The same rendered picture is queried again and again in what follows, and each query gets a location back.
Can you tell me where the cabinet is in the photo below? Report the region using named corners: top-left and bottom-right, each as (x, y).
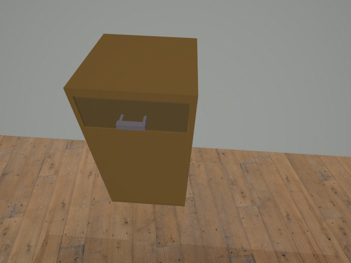
top-left (63, 34), bottom-right (198, 207)

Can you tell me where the handle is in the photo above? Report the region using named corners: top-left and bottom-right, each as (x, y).
top-left (116, 115), bottom-right (147, 131)

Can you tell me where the drawer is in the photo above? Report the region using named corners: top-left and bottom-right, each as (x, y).
top-left (75, 96), bottom-right (190, 133)

